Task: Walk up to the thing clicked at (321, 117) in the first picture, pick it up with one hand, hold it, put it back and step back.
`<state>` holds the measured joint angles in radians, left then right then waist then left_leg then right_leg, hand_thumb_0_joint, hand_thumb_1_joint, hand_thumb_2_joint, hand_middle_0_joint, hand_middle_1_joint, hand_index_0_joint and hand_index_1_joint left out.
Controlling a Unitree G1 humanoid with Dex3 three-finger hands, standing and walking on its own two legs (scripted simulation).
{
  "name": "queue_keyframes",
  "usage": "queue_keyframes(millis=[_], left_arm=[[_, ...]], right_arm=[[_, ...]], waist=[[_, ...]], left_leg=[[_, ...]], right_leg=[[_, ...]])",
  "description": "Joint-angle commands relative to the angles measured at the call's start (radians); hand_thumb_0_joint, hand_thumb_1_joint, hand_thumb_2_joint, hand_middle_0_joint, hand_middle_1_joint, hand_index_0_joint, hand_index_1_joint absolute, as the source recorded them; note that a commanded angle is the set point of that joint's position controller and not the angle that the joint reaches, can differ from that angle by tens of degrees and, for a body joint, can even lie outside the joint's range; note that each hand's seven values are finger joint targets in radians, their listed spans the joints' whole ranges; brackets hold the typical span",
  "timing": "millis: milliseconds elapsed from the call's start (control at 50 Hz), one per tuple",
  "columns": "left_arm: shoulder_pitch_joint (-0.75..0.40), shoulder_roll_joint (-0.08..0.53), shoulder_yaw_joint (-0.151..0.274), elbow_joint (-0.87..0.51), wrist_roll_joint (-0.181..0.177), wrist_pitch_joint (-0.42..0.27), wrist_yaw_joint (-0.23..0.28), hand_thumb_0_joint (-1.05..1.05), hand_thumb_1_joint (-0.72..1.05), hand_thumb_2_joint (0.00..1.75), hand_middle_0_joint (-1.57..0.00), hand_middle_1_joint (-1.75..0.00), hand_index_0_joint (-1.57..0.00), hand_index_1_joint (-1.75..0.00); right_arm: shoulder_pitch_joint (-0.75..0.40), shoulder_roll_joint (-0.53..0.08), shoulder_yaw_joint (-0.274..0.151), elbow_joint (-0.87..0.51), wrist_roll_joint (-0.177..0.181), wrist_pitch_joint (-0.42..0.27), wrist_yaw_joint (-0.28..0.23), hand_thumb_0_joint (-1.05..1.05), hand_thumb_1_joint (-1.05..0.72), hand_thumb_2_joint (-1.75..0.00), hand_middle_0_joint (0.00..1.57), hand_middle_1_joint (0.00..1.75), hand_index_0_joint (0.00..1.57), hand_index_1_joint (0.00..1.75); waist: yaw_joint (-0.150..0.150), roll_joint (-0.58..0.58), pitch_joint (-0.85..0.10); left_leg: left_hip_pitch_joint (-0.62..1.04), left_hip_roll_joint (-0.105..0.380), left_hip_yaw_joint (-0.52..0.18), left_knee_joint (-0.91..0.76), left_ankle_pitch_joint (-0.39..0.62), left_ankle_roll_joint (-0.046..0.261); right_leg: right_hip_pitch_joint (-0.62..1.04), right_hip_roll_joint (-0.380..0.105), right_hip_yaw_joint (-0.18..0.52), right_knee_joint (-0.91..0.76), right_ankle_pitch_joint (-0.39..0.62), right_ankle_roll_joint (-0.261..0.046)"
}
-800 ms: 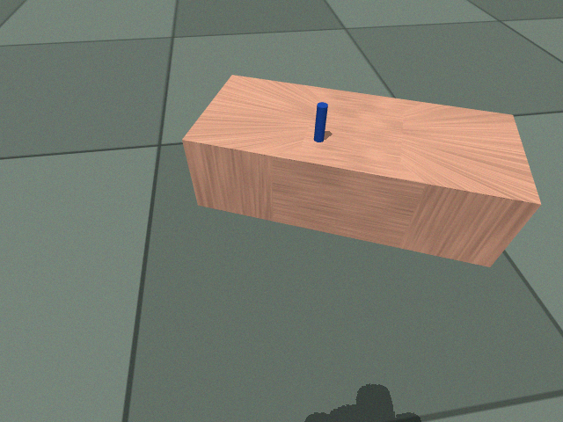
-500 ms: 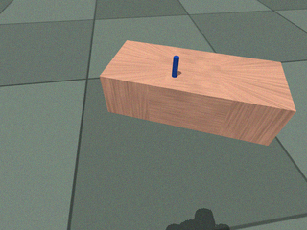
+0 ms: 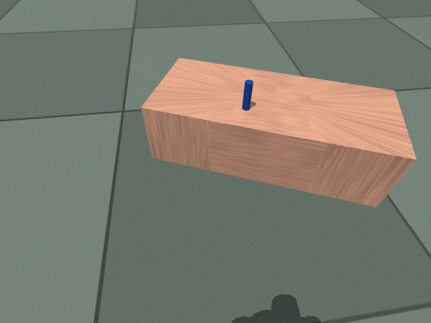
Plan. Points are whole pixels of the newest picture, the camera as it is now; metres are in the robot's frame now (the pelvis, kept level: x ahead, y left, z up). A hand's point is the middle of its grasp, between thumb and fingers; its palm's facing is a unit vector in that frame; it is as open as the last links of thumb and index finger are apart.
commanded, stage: stand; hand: left
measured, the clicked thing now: (247, 95) +1.23 -0.16 -0.31
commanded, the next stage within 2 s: walk up in 0.32 s
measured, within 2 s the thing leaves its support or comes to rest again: neither
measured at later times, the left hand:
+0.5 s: hand out of the picture +0.10 +0.26 -0.15, palm faces -0.10 -0.93 -0.36, open 7.4 cm
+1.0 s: hand (147, 287) +0.25 +0.16 -0.16, palm faces -0.17 -0.93 -0.33, open 7.4 cm
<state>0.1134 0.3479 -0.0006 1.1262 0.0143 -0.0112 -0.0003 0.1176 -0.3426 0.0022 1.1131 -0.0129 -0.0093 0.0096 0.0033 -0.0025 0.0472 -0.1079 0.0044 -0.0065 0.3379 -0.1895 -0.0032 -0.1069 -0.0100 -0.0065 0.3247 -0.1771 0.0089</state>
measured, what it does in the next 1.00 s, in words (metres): walks ahead: right foot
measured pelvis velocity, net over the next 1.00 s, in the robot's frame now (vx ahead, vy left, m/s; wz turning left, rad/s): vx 0.20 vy -0.10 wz -0.20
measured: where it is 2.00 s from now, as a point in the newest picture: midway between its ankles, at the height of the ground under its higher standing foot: (253, 257)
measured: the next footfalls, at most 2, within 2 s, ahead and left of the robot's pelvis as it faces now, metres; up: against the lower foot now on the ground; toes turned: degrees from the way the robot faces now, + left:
right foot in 0.64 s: +0.18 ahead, -0.22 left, +0.00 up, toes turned -11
left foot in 1.04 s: +0.37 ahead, +0.00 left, +0.00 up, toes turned -7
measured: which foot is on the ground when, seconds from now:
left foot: down 0.00-0.66, up 0.68-1.00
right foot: down 0.00-0.36, up 0.38-0.62, down 0.64-1.00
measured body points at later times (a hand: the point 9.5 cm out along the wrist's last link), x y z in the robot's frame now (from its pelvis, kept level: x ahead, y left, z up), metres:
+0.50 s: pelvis +0.02 -0.02 -0.01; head +0.02 -0.02 +0.44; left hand +0.10 +0.31 -0.13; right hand +0.06 -0.34 -0.12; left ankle +0.00 +0.12 -0.75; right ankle +0.04 -0.15 -0.71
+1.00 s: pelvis +0.20 -0.10 -0.02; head +0.21 -0.10 +0.43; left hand +0.26 +0.21 -0.14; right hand +0.22 -0.43 -0.12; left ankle +0.31 +0.02 -0.73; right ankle +0.14 -0.22 -0.75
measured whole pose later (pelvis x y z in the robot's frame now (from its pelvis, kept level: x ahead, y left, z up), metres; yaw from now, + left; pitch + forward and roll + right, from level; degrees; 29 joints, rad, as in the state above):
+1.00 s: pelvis +0.20 -0.10 -0.02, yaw -11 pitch -2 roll -2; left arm 0.37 0.40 0.06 0.91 0.02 -0.05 -0.07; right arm 0.25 -0.41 -0.07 0.90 -0.03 -0.04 0.08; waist 0.06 0.01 0.06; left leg -0.43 0.09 0.03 0.69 -0.28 0.00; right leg -0.14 0.02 -0.01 0.51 -0.33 -0.02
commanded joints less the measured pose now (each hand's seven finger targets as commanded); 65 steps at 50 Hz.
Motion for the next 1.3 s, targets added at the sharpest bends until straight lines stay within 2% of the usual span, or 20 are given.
queue_keyframes(millis=[0,280,300,320,360,380,500,600,620,640,660,680,800,940,1000,1020,1060,1080,1180,1280], left_arm=[[-0.036,0.206,0.038,-0.062,-0.005,-0.022,0.01,0.0,0.9,0.9,-0.2,-0.3,-0.2,-0.3],[-0.03,0.205,0.038,-0.066,-0.002,-0.021,0.009,0.0,0.9,0.9,-0.2,-0.3,-0.2,-0.3],[0.027,0.286,0.103,-0.144,0.02,-0.021,-0.023,0.0,0.9,0.9,-0.2,-0.3,-0.2,-0.3],[-0.029,0.264,0.101,-0.15,0.026,-0.014,-0.036,0.0,0.9,0.9,-0.2,-0.3,-0.2,-0.3],[-0.107,0.253,0.106,-0.205,0.034,-0.001,-0.053,0.0,0.9,0.9,-0.2,-0.3,-0.2,-0.3],[-0.093,0.255,0.106,-0.216,0.028,-0.005,-0.056,0.0,0.9,0.9,-0.2,-0.3,-0.2,-0.3],[0.062,0.238,0.123,-0.223,0.017,-0.012,-0.108,0.0,0.9,0.9,-0.2,-0.3,-0.2,-0.3],[0.26,0.269,0.151,-0.163,0.022,-0.026,-0.09,0.0,0.9,0.9,-0.2,-0.3,-0.2,-0.3],[0.367,0.315,0.172,-0.137,0.027,-0.035,-0.073,0.0,0.9,0.9,-0.2,-0.3,-0.2,-0.3],[0.439,0.393,0.197,-0.145,0.033,-0.039,-0.053,0.0,0.9,0.9,-0.2,-0.3,-0.2,-0.3],[0.355,0.432,0.187,-0.2,0.025,-0.044,-0.052,0.0,0.9,0.9,-0.2,-0.3,-0.2,-0.3],[0.246,0.461,0.185,-0.241,0.012,-0.044,-0.055,0.0,0.9,0.9,-0.2,-0.3,-0.2,-0.3],[0.168,0.341,0.144,-0.281,-0.003,-0.061,-0.043,0.0,0.9,0.9,-0.2,-0.3,-0.2,-0.3],[0.196,0.338,0.134,-0.332,0.001,-0.075,-0.049,0.0,0.9,0.9,-0.2,-0.3,-0.2,-0.3],[0.149,0.316,0.119,-0.351,0.006,-0.072,-0.048,0.0,0.9,0.9,-0.2,-0.3,-0.2,-0.3],[0.169,0.274,0.104,-0.359,0.006,-0.072,-0.046,0.0,0.9,0.9,-0.2,-0.3,-0.2,-0.3],[0.26,0.197,0.081,-0.35,-0.006,-0.066,-0.036,0.0,0.9,0.9,-0.2,-0.3,-0.2,-0.3],[0.257,0.301,0.102,-0.333,0.005,-0.061,-0.022,0.0,0.9,0.9,-0.2,-0.3,-0.2,-0.3],[0.226,0.257,0.101,-0.307,-0.023,-0.066,-0.041,0.0,0.9,0.9,-0.2,-0.3,-0.2,-0.3],[0.103,0.219,0.093,-0.37,-0.017,-0.054,-0.07,0.0,0.9,0.9,-0.2,-0.3,-0.2,-0.3]], right_arm=[[-0.036,-0.214,-0.04,-0.055,0.005,-0.022,-0.018,0.0,-0.9,-0.9,0.2,0.3,0.2,0.3],[-0.037,-0.218,-0.039,-0.058,0.005,-0.023,-0.02,0.0,-0.9,-0.9,0.2,0.3,0.2,0.3],[0.046,-0.321,-0.111,-0.114,-0.018,-0.05,-0.009,0.0,-0.9,-0.9,0.2,0.3,0.2,0.3],[0.124,-0.351,-0.13,-0.081,-0.024,-0.058,-0.005,0.0,-0.9,-0.9,0.2,0.3,0.2,0.3],[0.149,-0.4,-0.161,-0.101,-0.026,-0.066,-0.008,0.0,-0.9,-0.9,0.2,0.3,0.2,0.3],[0.128,-0.39,-0.159,-0.125,-0.027,-0.073,-0.007,0.0,-0.9,-0.9,0.2,0.3,0.2,0.3],[-0.022,-0.337,-0.156,-0.224,-0.04,-0.088,0.011,0.0,-0.9,-0.9,0.2,0.3,0.2,0.3],[-0.029,-0.303,-0.143,-0.245,-0.039,-0.064,0.018,0.0,-0.9,-0.9,0.2,0.3,0.2,0.3],[0.022,-0.256,-0.124,-0.246,-0.037,-0.058,0.018,0.0,-0.9,-0.9,0.2,0.3,0.2,0.3],[0.043,-0.182,-0.095,-0.271,-0.029,-0.055,0.022,0.0,-0.9,-0.9,0.2,0.3,0.2,0.3],[0.07,-0.227,-0.103,-0.286,-0.01,-0.045,0.025,0.0,-0.9,-0.9,0.2,0.3,0.2,0.3],[0.06,-0.312,-0.125,-0.276,-0.017,-0.044,0.022,0.0,-0.9,-0.9,0.2,0.3,0.2,0.3],[0.184,-0.282,-0.125,-0.224,-0.001,-0.046,0.045,0.0,-0.9,-0.9,0.2,0.3,0.2,0.3],[0.07,-0.258,-0.133,-0.306,-0.016,-0.067,0.056,0.0,-0.9,-0.9,0.2,0.3,0.2,0.3],[0.202,-0.26,-0.149,-0.28,-0.019,-0.084,0.044,0.0,-0.9,-0.9,0.2,0.3,0.2,0.3],[0.294,-0.298,-0.164,-0.257,-0.023,-0.092,0.032,0.0,-0.9,-0.9,0.2,0.3,0.2,0.3],[0.336,-0.406,-0.186,-0.288,-0.029,-0.107,0.017,0.0,-0.9,-0.9,0.2,0.3,0.2,0.3],[0.278,-0.425,-0.188,-0.299,0.003,-0.103,0.023,0.0,-0.9,-0.9,0.2,0.3,0.2,0.3],[0.238,-0.31,-0.137,-0.311,0.008,-0.114,0.016,0.0,-0.9,-0.9,0.2,0.3,0.2,0.3],[0.231,-0.322,-0.137,-0.345,0.004,-0.103,0.014,0.0,-0.9,-0.9,0.2,0.3,0.2,0.3]], waist=[[-0.002,0.011,-0.049],[-0.002,0.013,-0.075],[-0.033,-0.013,-0.165],[-0.08,0.048,-0.099],[-0.114,0.139,0.054],[-0.095,0.088,0.095],[0.015,0.185,0.063],[0.099,0.008,-0.024],[0.139,-0.165,-0.074],[0.176,-0.406,-0.052],[0.114,-0.338,-0.022],[0.071,-0.239,0.077],[0.004,-0.143,0.059],[0.039,-0.077,0.036],[-0.054,-0.03,-0.008],[-0.1,0.072,-0.059],[-0.088,0.261,-0.061],[-0.074,0.182,-0.041],[-0.019,0.133,0.053],[-0.038,0.184,0.046]], left_leg=[[-0.01,0.121,-0.097,-0.064,0.118,0.03],[-0.001,0.122,-0.097,-0.057,0.154,0.033],[0.133,0.118,-0.105,0.011,-0.314,0.098],[0.227,0.18,-0.193,-0.056,-0.515,0.142],[0.176,0.41,-0.41,-0.216,-0.588,0.242],[0.104,0.423,-0.418,-0.223,-0.534,0.247],[-0.034,0.288,-0.091,-0.17,-0.328,0.178],[-0.246,0.159,0.095,0.211,-0.314,0.121],[-0.365,0.108,0.136,0.462,-0.32,0.098],[-0.543,0.003,0.145,0.74,-0.455,0.065],[-0.555,-0.018,0.046,0.841,-0.405,0.027],[-0.509,0.049,-0.018,0.838,-0.381,0.023],[-0.342,0.116,-0.013,0.62,-0.174,0.033],[-0.257,0.078,0.057,0.312,-0.063,0.004],[-0.002,0.033,0.101,0.21,-0.015,0.017],[0.157,0.034,0.062,0.164,-0.112,0.042],[0.241,0.423,-0.629,-0.145,-0.547,0.185],[0.187,0.485,-0.692,-0.138,-0.534,0.272],[-0.012,0.28,-0.121,-0.035,0.263,0.186],[-0.006,0.245,0.029,-0.016,0.379,0.202]], right_leg=[[0.003,-0.115,0.092,-0.052,0.102,-0.032],[0.026,-0.121,0.088,-0.043,0.145,-0.032],[-0.089,-0.047,0.09,0.07,-0.27,-0.064],[-0.331,-0.021,0.048,0.176,-0.386,-0.058],[-0.597,-0.037,0.056,0.513,-0.307,-0.031],[-0.594,-0.061,0.112,0.546,-0.282,-0.033],[-0.344,-0.109,0.037,0.398,-0.169,-0.02],[0.083,-0.004,-0.096,0.236,-0.019,-0.019],[0.239,0.004,-0.041,0.224,-0.104,-0.035],[0.258,-0.135,0.244,0.045,-0.429,-0.085],[0.082,-0.345,0.715,-0.221,-0.744,-0.187],[-0.062,-0.401,0.801,-0.239,-0.806,-0.264],[-0.172,-0.207,0.329,-0.108,-0.363,-0.21],[-0.181,-0.192,0.235,-0.048,-0.247,-0.204],[-0.299,-0.151,0.153,0.141,-0.154,-0.166],[-0.382,-0.089,0.099,0.341,-0.069,-0.142],[-0.667,0.109,0.058,0.82,-0.314,-0.057],[-0.635,0.031,0.131,0.874,-0.351,-0.066],[-0.483,-0.038,0.119,0.735,-0.153,-0.038],[-0.414,-0.053,-0.006,0.437,-0.056,-0.025]])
